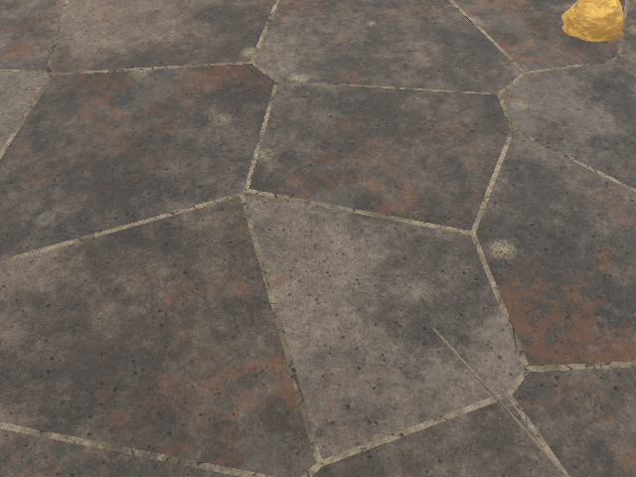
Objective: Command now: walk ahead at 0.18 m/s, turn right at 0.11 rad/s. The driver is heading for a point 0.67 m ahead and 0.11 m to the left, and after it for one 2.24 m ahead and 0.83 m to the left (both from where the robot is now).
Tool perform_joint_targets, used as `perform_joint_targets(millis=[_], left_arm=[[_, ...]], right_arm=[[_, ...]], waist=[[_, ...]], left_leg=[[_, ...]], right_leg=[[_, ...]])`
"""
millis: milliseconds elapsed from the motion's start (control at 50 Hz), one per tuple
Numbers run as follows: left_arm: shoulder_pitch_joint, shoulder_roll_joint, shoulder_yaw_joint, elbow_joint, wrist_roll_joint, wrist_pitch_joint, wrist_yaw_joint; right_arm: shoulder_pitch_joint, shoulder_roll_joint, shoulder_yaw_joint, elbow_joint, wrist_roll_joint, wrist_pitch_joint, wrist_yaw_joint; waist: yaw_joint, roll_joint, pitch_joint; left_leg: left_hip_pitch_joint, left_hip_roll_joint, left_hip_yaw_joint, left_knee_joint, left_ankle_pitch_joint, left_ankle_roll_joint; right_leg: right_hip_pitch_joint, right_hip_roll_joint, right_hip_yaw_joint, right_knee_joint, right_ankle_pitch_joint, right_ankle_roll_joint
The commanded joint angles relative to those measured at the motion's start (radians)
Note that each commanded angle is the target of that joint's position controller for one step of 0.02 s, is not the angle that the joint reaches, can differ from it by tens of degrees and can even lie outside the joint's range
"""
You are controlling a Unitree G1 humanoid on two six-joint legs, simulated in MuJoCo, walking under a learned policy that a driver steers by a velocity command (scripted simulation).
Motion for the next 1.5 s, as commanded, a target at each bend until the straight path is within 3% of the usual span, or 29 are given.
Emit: perform_joint_targets(millis=[20, 60, 120, 180, 240, 320, 340, 360, 400, 460, 620, 740, 780, 820, 840, 860, 880, 900, 940, 1060, 1180, 1280, 1340, 1380, 1400, 1420, 1440, 1460, 1500], left_arm=[[0.163, 0.24, 0.064, -0.017, 0.012, -0.018, -0.004], [0.106, 0.205, 0.052, -0.02, 0.02, -0.06, 0.006], [0.114, 0.141, 0.036, -0.007, -0.015, -0.096, 0.01], [0.134, 0.154, 0.044, 0.001, -0.017, -0.098, 0.005], [0.164, 0.185, 0.054, 0.011, -0.023, -0.097, -0.007], [0.146, 0.143, 0.037, 0.013, -0.018, -0.097, -0.016], [0.131, 0.073, 0.014, -0.006, -0.002, -0.103, -0.019], [0.153, 0.04, 0.006, -0.063, -0.017, -0.126, -0.01], [0.093, 0.166, 0.041, -0.056, -0.048, -0.145, -0.013], [0.071, 0.12, 0.038, -0.037, -0.021, -0.14, -0.02], [-0.116, 0.042, 0.008, -0.096, -0.013, -0.139, -0.036], [-0.235, 0.071, 0.009, -0.148, -0.023, -0.149, -0.068], [-0.184, 0.102, 0.022, -0.14, -0.02, -0.15, -0.07], [0.067, 0.173, 0.061, -0.07, -0.017, -0.145, -0.055], [0.244, 0.25, 0.079, -0.041, -0.007, -0.138, -0.041], [0.255, 0.296, 0.082, -0.024, -0.003, -0.139, -0.052], [0.235, 0.19, 0.057, -0.034, -0.014, -0.141, -0.052], [0.162, 0.161, 0.044, -0.038, -0.016, -0.142, -0.049], [0.048, 0.125, 0.033, -0.049, 0.0, -0.143, -0.051], [0.033, 0.125, 0.04, 0.008, 0.013, -0.178, -0.04], [0.06, 0.15, 0.042, 0.044, 0.008, -0.167, -0.02], [0.137, 0.176, 0.053, 0.09, -0.009, -0.128, -0.013], [0.107, 0.212, 0.063, 0.082, -0.016, -0.102, -0.001], [0.078, 0.226, 0.066, 0.069, -0.018, -0.086, 0.012], [0.081, 0.204, 0.054, 0.053, -0.011, -0.091, 0.017], [0.191, 0.045, 0.004, 0.002, 0.026, -0.122, -0.005], [0.115, 0.108, 0.007, -0.007, -0.005, -0.166, -0.023], [0.006, 0.165, 0.023, -0.039, -0.045, -0.19, -0.034], [-0.033, 0.151, 0.02, -0.046, -0.015, -0.202, -0.025]], right_arm=[[-0.116, -0.102, -0.02, -0.107, 0.006, -0.038, 0.003], [-0.127, -0.172, -0.054, -0.113, 0.035, -0.054, -0.003], [-0.083, -0.129, -0.051, -0.086, 0.021, -0.076, 0.013], [-0.13, -0.068, -0.028, -0.092, 0.019, -0.095, 0.035], [-0.134, -0.093, -0.027, -0.098, 0.032, -0.092, 0.046], [0.088, -0.155, -0.053, -0.028, 0.036, -0.086, 0.031], [0.218, -0.223, -0.07, -0.01, 0.026, -0.088, 0.021], [0.297, -0.34, -0.095, 0.003, 0.01, -0.086, 0.03], [0.201, -0.207, -0.055, -0.014, 0.013, -0.096, 0.035], [0.104, -0.15, -0.036, -0.035, -0.003, -0.095, 0.034], [0.164, -0.182, -0.046, 0.003, 0.016, -0.089, 0.009], [0.231, -0.203, -0.057, 0.048, 0.033, -0.068, 0.002], [0.22, -0.221, -0.064, 0.05, 0.031, -0.059, -0.002], [0.207, -0.206, -0.055, 0.044, 0.022, -0.047, -0.007], [0.231, -0.145, -0.03, 0.018, -0.007, -0.048, -0.009], [0.375, -0.026, 0.003, 0.012, 0.01, -0.07, 0.002], [0.279, -0.147, -0.022, 0.019, 0.034, -0.09, 0.009], [0.172, -0.188, -0.035, -0.017, 0.053, -0.101, 0.014], [0.11, -0.167, -0.035, -0.025, 0.03, -0.101, 0.008], [0.108, -0.11, -0.035, -0.02, 0.032, -0.042, -0.001], [-0.046, -0.08, -0.027, -0.065, 0.024, -0.06, 0.025], [-0.175, -0.065, -0.018, -0.149, 0.026, -0.061, 0.058], [-0.135, -0.099, -0.035, -0.177, 0.027, -0.056, 0.073], [0.081, -0.171, -0.078, -0.138, 0.029, -0.05, 0.065], [0.25, -0.243, -0.112, -0.101, 0.031, -0.042, 0.046], [0.255, -0.356, -0.131, -0.099, 0.036, -0.043, 0.034], [0.289, -0.284, -0.109, -0.127, 0.029, -0.054, 0.035], [0.256, -0.229, -0.093, -0.12, 0.018, -0.062, 0.035], [0.123, -0.173, -0.076, -0.142, 0.021, -0.066, 0.033]], waist=[[0.092, -0.221, -0.025], [0.073, -0.231, 0.099], [0.061, -0.156, 0.064], [0.082, -0.146, 0.022], [0.083, -0.162, 0.022], [-0.041, -0.098, -0.023], [-0.094, 0.066, -0.106], [-0.088, 0.358, -0.176], [-0.058, 0.181, -0.024], [-0.006, 0.101, 0.02], [-0.038, 0.069, 0.04], [-0.046, 0.067, 0.068], [-0.004, 0.087, 0.021], [0.126, 0.081, -0.152], [0.173, -0.058, -0.314], [0.077, -0.322, -0.438], [0.128, -0.199, -0.356], [0.117, -0.142, -0.204], [0.054, -0.035, -0.079], [0.008, -0.053, 0.003], [0.066, -0.035, 0.042], [0.113, -0.023, 0.08], [0.06, -0.07, 0.018], [-0.068, -0.08, -0.113], [-0.148, -0.011, -0.208], [-0.034, 0.263, -0.295], [-0.096, 0.172, -0.443], [-0.119, 0.115, -0.301], [-0.033, -0.011, -0.126]], left_leg=[[-0.225, -0.057, 0.077, 0.142, -0.281, -0.015], [-0.336, 0.015, -0.011, 0.372, -0.251, 0.003], [-0.406, 0.061, -0.021, 0.36, -0.129, 0.02], [-0.235, 0.035, 0.038, 0.172, -0.033, 0.011], [-0.084, 0.013, 0.06, 0.063, -0.022, 0.011], [0.268, 0.007, 0.046, -0.044, 0.016, 0.058], [0.437, 0.179, -0.175, -0.115, -0.044, 0.115], [0.577, 0.385, -0.628, -0.283, -0.309, 0.267], [0.453, 0.363, -0.587, -0.33, -0.42, 0.254], [0.31, 0.247, -0.338, -0.364, -0.113, 0.212], [0.25, 0.181, -0.083, -0.416, 0.233, 0.207], [0.372, 0.253, -0.081, -0.363, 0.284, 0.183], [0.423, 0.257, -0.07, -0.273, 0.497, 0.163], [0.347, 0.182, -0.006, 0.049, 0.71, 0.115], [0.119, 0.116, 0.033, 0.388, 0.374, 0.079], [-0.241, -0.07, -0.04, 0.692, -0.348, 0.032], [-0.354, -0.018, -0.136, 0.782, -0.357, 0.045], [-0.406, 0.031, -0.102, 0.775, -0.263, 0.057], [-0.334, 0.111, -0.073, 0.674, -0.11, 0.046], [-0.315, 0.141, -0.119, 0.532, 0.062, -0.001], [-0.317, 0.106, -0.046, 0.217, 0.344, -0.001], [-0.403, 0.089, 0.014, 0.092, 0.242, 0.039], [-0.288, 0.02, 0.093, 0.079, 0.087, 0.089], [0.017, -0.062, 0.129, 0.038, 0.072, 0.146], [0.327, -0.006, -0.005, 0.002, 0.103, 0.198], [0.71, 0.264, -0.546, -0.037, 0.02, 0.385], [0.808, 0.346, -0.847, -0.199, -0.104, 0.454], [0.724, 0.311, -0.691, -0.224, -0.057, 0.388], [0.421, 0.226, -0.462, -0.237, 0.137, 0.322]], right_leg=[[0.076, -0.263, 0.377, -0.325, -0.503, -0.22], [0.053, -0.313, 0.473, -0.409, -0.427, -0.254], [0.197, -0.258, 0.341, -0.377, -0.191, -0.21], [0.155, -0.197, 0.201, -0.36, -0.017, -0.189], [0.079, -0.211, 0.189, -0.343, -0.029, -0.2], [-0.078, -0.169, 0.138, -0.156, 0.014, -0.136], [-0.189, -0.08, 0.034, 0.167, 0.002, -0.077], [-0.46, 0.035, -0.038, 0.486, -0.23, -0.027], [-0.599, -0.061, 0.048, 0.672, -0.147, -0.053], [-0.524, -0.131, 0.025, 0.587, 0.044, -0.052], [-0.437, -0.097, -0.044, 0.164, 0.35, 0.009], [-0.393, -0.062, -0.039, 0.002, 0.342, -0.04], [-0.294, -0.029, -0.063, -0.014, 0.266, -0.071], [0.076, 0.008, -0.101, -0.026, 0.261, -0.127], [0.398, -0.201, 0.139, 0.015, 0.265, -0.192], [0.66, -0.392, 0.643, -0.138, -0.03, -0.343], [0.601, -0.364, 0.671, -0.227, -0.16, -0.299], [0.466, -0.335, 0.517, -0.245, -0.109, -0.26], [0.216, -0.267, 0.319, -0.294, 0.112, -0.237], [0.057, -0.232, 0.061, -0.427, 0.261, -0.236], [0.129, -0.201, -0.13, -0.44, 0.351, -0.18], [0.337, -0.267, -0.177, -0.363, 0.469, -0.169], [0.395, -0.279, -0.219, -0.205, 0.879, -0.136], [0.328, -0.242, -0.258, 0.104, 1.069, -0.097], [0.112, -0.203, -0.26, 0.381, 0.846, -0.057], [-0.37, 0.0, -0.209, 0.751, -0.122, 0.011], [-0.514, 0.054, 0.027, 0.896, -0.287, 0.007], [-0.596, -0.008, 0.058, 0.883, -0.196, -0.019], [-0.517, -0.084, 0.037, 0.699, -0.063, -0.025]])
Next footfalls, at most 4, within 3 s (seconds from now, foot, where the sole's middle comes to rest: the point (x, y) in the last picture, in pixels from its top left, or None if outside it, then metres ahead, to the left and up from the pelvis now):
0.32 left None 0.17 0.14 -0.77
0.82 right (379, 469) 0.50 -0.10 -0.77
1.40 left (258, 350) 0.78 0.16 -0.77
1.88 right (297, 240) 1.11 0.07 -0.77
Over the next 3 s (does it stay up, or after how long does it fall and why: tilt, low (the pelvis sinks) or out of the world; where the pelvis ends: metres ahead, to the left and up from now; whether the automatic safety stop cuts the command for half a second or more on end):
stays up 1.40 0.45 0.00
